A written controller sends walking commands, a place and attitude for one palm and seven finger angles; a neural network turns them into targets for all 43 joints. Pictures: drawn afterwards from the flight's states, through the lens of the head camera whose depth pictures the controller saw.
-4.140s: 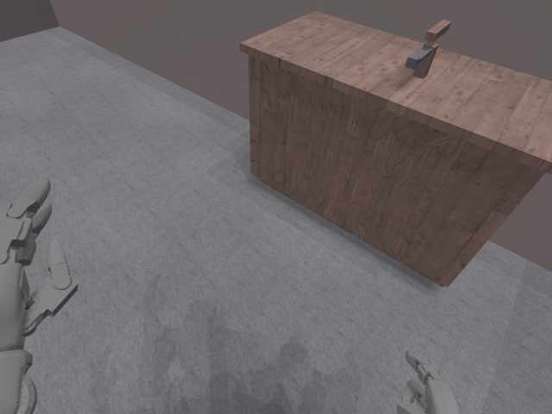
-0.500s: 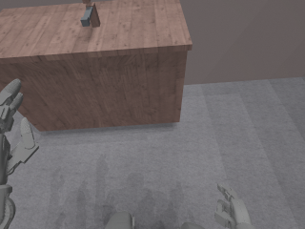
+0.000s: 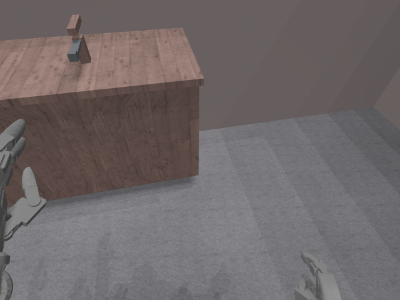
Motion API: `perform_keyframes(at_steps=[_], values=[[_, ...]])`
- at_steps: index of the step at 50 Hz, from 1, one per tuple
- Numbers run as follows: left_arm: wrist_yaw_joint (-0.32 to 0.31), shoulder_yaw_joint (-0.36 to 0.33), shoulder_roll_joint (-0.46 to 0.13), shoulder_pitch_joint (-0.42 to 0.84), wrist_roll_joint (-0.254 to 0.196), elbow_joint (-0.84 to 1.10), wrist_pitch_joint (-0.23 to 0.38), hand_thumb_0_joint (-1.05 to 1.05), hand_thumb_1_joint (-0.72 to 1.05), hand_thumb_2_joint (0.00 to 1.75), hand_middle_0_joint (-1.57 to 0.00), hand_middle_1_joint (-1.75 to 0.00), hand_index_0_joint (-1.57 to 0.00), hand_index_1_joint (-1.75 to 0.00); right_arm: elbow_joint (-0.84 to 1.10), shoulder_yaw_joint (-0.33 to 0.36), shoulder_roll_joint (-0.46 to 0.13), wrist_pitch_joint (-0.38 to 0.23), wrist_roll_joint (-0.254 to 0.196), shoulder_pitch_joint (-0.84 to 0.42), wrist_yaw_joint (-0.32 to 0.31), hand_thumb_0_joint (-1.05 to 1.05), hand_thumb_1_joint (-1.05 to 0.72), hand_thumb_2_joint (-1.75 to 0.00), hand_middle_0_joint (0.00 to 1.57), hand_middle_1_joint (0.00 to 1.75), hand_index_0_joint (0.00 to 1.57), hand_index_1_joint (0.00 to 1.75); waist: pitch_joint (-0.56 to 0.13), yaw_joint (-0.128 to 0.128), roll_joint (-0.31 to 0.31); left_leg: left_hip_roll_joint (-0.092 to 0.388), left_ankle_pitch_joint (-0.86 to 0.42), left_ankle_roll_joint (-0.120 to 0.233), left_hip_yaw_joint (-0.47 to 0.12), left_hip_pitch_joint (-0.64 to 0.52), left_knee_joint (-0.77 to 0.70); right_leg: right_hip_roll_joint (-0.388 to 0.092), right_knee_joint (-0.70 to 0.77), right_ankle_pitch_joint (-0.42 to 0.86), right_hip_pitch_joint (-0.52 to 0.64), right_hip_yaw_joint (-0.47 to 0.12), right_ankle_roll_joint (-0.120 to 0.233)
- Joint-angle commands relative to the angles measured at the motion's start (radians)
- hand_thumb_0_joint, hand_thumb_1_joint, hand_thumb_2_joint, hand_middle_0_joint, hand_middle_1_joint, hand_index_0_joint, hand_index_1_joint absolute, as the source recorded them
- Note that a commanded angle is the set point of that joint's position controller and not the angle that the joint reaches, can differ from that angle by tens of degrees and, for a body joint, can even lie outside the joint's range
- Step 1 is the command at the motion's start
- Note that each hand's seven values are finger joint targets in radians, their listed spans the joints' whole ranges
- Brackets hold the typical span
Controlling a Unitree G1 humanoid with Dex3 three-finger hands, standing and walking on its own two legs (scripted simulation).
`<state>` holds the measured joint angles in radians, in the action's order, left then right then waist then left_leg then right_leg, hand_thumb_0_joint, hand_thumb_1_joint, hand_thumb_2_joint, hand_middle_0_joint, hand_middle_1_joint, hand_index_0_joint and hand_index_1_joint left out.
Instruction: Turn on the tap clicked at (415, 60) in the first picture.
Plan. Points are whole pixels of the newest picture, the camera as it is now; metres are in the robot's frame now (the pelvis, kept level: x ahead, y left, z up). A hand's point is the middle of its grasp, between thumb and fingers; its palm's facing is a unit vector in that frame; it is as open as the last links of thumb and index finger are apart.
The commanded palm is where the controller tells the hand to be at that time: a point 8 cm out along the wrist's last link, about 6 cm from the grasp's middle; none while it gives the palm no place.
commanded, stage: take the last steps up to it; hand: left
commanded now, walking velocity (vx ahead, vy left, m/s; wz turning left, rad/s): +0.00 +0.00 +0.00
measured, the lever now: (73, 56) +0.81 +0.50 +0.08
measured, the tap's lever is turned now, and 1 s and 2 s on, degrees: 0 0 0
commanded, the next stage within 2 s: none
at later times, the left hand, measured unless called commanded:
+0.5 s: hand (20, 212) +0.19 +0.27 +0.17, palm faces +0.44 -0.79 -0.43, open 7.4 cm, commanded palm +0.14 +0.30 +0.18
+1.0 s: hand (21, 159) +0.28 +0.32 +0.18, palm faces +0.43 -0.79 -0.43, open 7.4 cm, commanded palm +0.22 +0.35 +0.18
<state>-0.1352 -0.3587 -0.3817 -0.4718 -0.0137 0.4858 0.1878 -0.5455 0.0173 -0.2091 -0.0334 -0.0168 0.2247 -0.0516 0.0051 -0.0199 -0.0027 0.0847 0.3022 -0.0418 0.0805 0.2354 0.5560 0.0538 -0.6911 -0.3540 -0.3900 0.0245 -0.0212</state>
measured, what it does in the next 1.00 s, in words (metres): steps on the spot: right foot, then left foot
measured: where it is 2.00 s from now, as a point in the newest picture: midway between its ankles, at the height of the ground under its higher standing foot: (173, 297)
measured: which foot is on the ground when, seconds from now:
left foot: down 0.00-0.06, up 0.08-0.34, down 0.36-0.62, up 0.64-0.90, down 0.92-1.00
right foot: up 0.00-0.02, down 0.04-0.94, up 0.96-1.00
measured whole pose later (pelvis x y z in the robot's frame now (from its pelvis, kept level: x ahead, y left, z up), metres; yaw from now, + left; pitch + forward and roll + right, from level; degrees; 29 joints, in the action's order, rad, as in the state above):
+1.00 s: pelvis +0.06 +0.07 -0.01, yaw +0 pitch -1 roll +1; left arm -0.16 -0.39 -0.39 -0.42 -0.01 0.50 0.27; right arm -0.63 0.05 -0.21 -0.09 0.00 0.19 -0.07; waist 0.09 -0.02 0.03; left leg 0.08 0.24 0.00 0.15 0.33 0.61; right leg -0.11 -0.94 -0.52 -0.35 0.05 -0.02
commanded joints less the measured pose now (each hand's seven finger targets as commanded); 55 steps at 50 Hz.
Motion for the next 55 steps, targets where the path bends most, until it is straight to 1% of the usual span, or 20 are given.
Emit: perform_keyframes(at_steps=[1, 2, 4, 5, 12, 16, 17, 19, 20, 28, 29, 31, 32, 38, 44, 45, 46, 48, 50, 55], values=[[-0.015, -0.064, -0.119, 0.148, 0.008, 0.193, 0.069, 0.00, 0.90, 0.90, -0.20, -0.30, -0.20, -0.30, 0.117, 0.036, -0.133, -0.079, -0.009, -0.075, 0.014, 0.00, -0.90, -0.90, 0.20, 0.30, 0.20, 0.30, -0.033, 0.015, -0.153, 0.169, -0.198, 0.070, -0.052, 0.136, -0.007, -0.064, 0.211, 0.160, 0.217, 0.010, 0.004], [-0.021, -0.084, -0.150, 0.174, 0.012, 0.179, 0.074, 0.00, 0.90, 0.90, -0.20, -0.30, -0.20, -0.30, 0.112, 0.034, -0.122, -0.080, -0.006, -0.076, 0.012, 0.00, -0.90, -0.90, 0.20, 0.30, 0.20, 0.30, -0.051, 0.028, -0.037, 0.097, -0.073, 0.042, -0.012, 0.171, 0.086, -0.148, 0.256, 0.296, 0.236, -0.121, 0.050], [-0.030, -0.111, -0.187, 0.146, -0.001, 0.147, 0.055, 0.00, 0.90, 0.90, -0.20, -0.30, -0.20, -0.30, 0.106, 0.041, -0.117, -0.071, -0.004, -0.088, 0.008, 0.00, -0.90, -0.90, 0.20, 0.30, 0.20, 0.30, -0.106, 0.010, 0.215, -0.047, 0.230, 0.017, 0.006, 0.219, 0.329, -0.349, 0.432, 0.036, 0.203, -0.465, 0.143], [-0.035, -0.114, -0.194, 0.117, -0.003, 0.164, 0.054, 0.00, 0.90, 0.90, -0.20, -0.30, -0.20, -0.30, 0.103, 0.035, -0.115, -0.060, 0.002, -0.114, 0.004, 0.00, -0.90, -0.90, 0.20, 0.30, 0.20, 0.30, -0.092, 0.001, 0.170, -0.042, 0.227, 0.028, -0.061, 0.258, 0.433, -0.387, 0.496, -0.172, 0.192, -0.537, 0.169], [-0.044, -0.150, -0.193, -0.007, -0.005, 0.223, 0.092, 0.00, 0.90, 0.90, -0.20, -0.30, -0.20, -0.30, 0.083, 0.011, -0.080, -0.036, 0.021, -0.119, -0.009, 0.00, -0.90, -0.90, 0.20, 0.30, 0.20, 0.30, -0.110, 0.012, 0.124, -0.024, 0.131, 0.045, -0.019, 0.162, 0.179, -0.358, 0.497, -0.228, 0.142, -0.300, 0.196], [-0.050, -0.119, -0.163, 0.025, 0.001, 0.205, 0.101, 0.00, 0.90, 0.90, -0.20, -0.30, -0.20, -0.30, 0.072, 0.018, -0.086, -0.065, 0.024, -0.074, -0.020, 0.00, -0.90, -0.90, 0.20, 0.30, 0.20, 0.30, -0.139, 0.028, 0.063, -0.072, 0.083, 0.070, 0.053, -0.077, -0.124, -0.268, 0.397, -0.240, 0.103, -0.208, 0.128], [-0.047, -0.105, -0.154, 0.058, 0.000, 0.210, 0.107, 0.00, 0.90, 0.90, -0.20, -0.30, -0.20, -0.30, 0.076, 0.027, -0.099, -0.072, 0.023, -0.056, -0.026, 0.00, -0.90, -0.90, 0.20, 0.30, 0.20, 0.30, -0.125, 0.039, 0.016, -0.038, 0.127, 0.092, 0.008, -0.110, -0.202, -0.226, 0.309, -0.237, 0.082, -0.175, 0.098], [-0.045, -0.086, -0.127, 0.092, 0.004, 0.206, 0.117, 0.00, 0.90, 0.90, -0.20, -0.30, -0.20, -0.30, 0.072, 0.035, -0.132, -0.083, 0.017, -0.067, -0.029, 0.00, -0.90, -0.90, 0.20, 0.30, 0.20, 0.30, -0.052, 0.034, -0.279, 0.228, 0.238, 0.212, -0.355, -0.174, -0.345, -0.058, -0.076, -0.169, -0.142, 0.040, 0.021], [-0.042, -0.096, -0.151, 0.121, 0.019, 0.193, 0.119, 0.00, 0.90, 0.90, -0.20, -0.30, -0.20, -0.30, 0.057, 0.033, -0.113, -0.095, 0.014, -0.078, -0.027, 0.00, -0.90, -0.90, 0.20, 0.30, 0.20, 0.30, -0.014, 0.044, -0.279, 0.290, 0.329, 0.270, -0.445, -0.069, -0.400, -0.073, -0.262, -0.166, -0.172, 0.041, 0.015], [-0.029, -0.061, -0.129, 0.107, 0.026, 0.156, 0.100, 0.00, 0.90, 0.90, -0.20, -0.30, -0.20, -0.30, 0.025, 0.035, -0.122, -0.114, 0.014, -0.087, -0.015, 0.00, -0.90, -0.90, 0.20, 0.30, 0.20, 0.30, -0.019, 0.019, -0.167, 0.125, 0.047, 0.160, -0.110, 0.112, -0.135, -0.089, 0.206, 0.010, 0.228, 0.140, 0.010], [-0.030, -0.062, -0.131, 0.130, 0.028, 0.153, 0.102, 0.00, 0.90, 0.90, -0.20, -0.30, -0.20, -0.30, 0.030, 0.035, -0.113, -0.109, 0.014, -0.094, -0.014, 0.00, -0.90, -0.90, 0.20, 0.30, 0.20, 0.30, -0.032, 0.020, -0.088, 0.094, 0.077, 0.134, -0.074, 0.220, -0.021, -0.147, 0.268, -0.002, 0.343, 0.054, 0.041], [-0.039, -0.140, -0.206, 0.139, 0.013, 0.121, 0.106, 0.00, 0.90, 0.90, -0.20, -0.30, -0.20, -0.30, 0.051, 0.043, -0.098, -0.100, 0.009, -0.115, -0.004, 0.00, -0.90, -0.90, 0.20, 0.30, 0.20, 0.30, -0.044, 0.001, 0.286, -0.055, 0.234, 0.055, 0.005, 0.503, 0.477, -0.520, 0.463, -0.103, 0.432, -0.578, 0.229], [-0.032, -0.133, -0.192, 0.162, 0.005, 0.131, 0.114, 0.00, 0.90, 0.90, -0.20, -0.30, -0.20, -0.30, 0.038, 0.061, -0.121, -0.099, 0.014, -0.099, 0.004, 0.00, -0.90, -0.90, 0.20, 0.30, 0.20, 0.30, -0.039, 0.010, 0.216, -0.012, 0.180, 0.037, -0.107, 0.477, 0.574, -0.537, 0.505, -0.228, 0.347, -0.586, 0.246], [-0.027, -0.146, -0.172, 0.030, 0.001, 0.196, 0.147, 0.00, 0.90, 0.90, -0.20, -0.30, -0.20, -0.30, 0.044, 0.028, -0.077, -0.058, 0.016, -0.123, 0.006, 0.00, -0.90, -0.90, 0.20, 0.30, 0.20, 0.30, -0.056, 0.022, 0.116, 0.050, 0.030, 0.028, -0.039, 0.303, 0.313, -0.397, 0.404, 0.166, 0.226, -0.116, 0.172], [-0.049, -0.115, -0.156, 0.097, 0.001, 0.278, 0.127, 0.00, 0.90, 0.90, -0.20, -0.30, -0.20, -0.30, 0.072, 0.040, -0.077, -0.095, 0.018, -0.083, -0.021, 0.00, -0.90, -0.90, 0.20, 0.30, 0.20, 0.30, -0.091, 0.022, 0.063, -0.049, -0.067, 0.041, 0.124, -0.065, -0.087, -0.281, 0.233, 0.033, 0.155, -0.024, 0.098], [-0.049, -0.123, -0.159, 0.108, 0.002, 0.271, 0.130, 0.00, 0.90, 0.90, -0.20, -0.30, -0.20, -0.30, 0.072, 0.050, -0.096, -0.100, 0.013, -0.065, -0.028, 0.00, -0.90, -0.90, 0.20, 0.30, 0.20, 0.30, -0.105, 0.033, -0.041, -0.013, -0.062, 0.064, 0.070, -0.154, -0.131, -0.239, 0.095, 0.052, 0.095, -0.002, 0.070], [-0.047, -0.116, -0.140, 0.120, -0.001, 0.288, 0.134, 0.00, 0.90, 0.90, -0.20, -0.30, -0.20, -0.30, 0.077, 0.064, -0.129, -0.102, 0.009, -0.061, -0.029, 0.00, -0.90, -0.90, 0.20, 0.30, 0.20, 0.30, -0.128, 0.043, -0.241, 0.135, -0.099, 0.134, -0.143, -0.247, -0.184, -0.143, -0.130, -0.002, -0.038, 0.075, 0.024], [-0.037, -0.138, -0.180, 0.113, 0.001, 0.211, 0.145, 0.00, 0.90, 0.90, -0.20, -0.30, -0.20, -0.30, 0.062, 0.056, -0.107, -0.116, 0.010, -0.075, -0.024, 0.00, -0.90, -0.90, 0.20, 0.30, 0.20, 0.30, -0.112, 0.037, -0.333, 0.326, -0.091, 0.287, -0.453, -0.217, -0.281, -0.114, -0.479, -0.285, -0.227, 0.042, 0.010], [-0.028, -0.117, -0.146, 0.085, -0.002, 0.218, 0.138, 0.00, 0.90, 0.90, -0.20, -0.30, -0.20, -0.30, 0.048, 0.059, -0.102, -0.117, -0.002, -0.087, -0.013, 0.00, -0.90, -0.90, 0.20, 0.30, 0.20, 0.30, -0.073, 0.033, -0.209, 0.293, -0.132, 0.294, -0.335, -0.165, -0.233, -0.164, -0.446, -0.214, -0.258, 0.013, 0.002], [-0.032, -0.118, -0.144, 0.004, -0.011, 0.283, 0.128, 0.00, 0.90, 0.90, -0.20, -0.30, -0.20, -0.30, 0.051, 0.039, -0.098, -0.134, 0.004, -0.092, -0.002, 0.00, -0.90, -0.90, 0.20, 0.30, 0.20, 0.30, -0.101, 0.022, -0.248, 0.203, -0.177, 0.202, -0.096, -0.045, -0.213, -0.115, -0.076, -0.075, 0.004, 0.133, -0.003]])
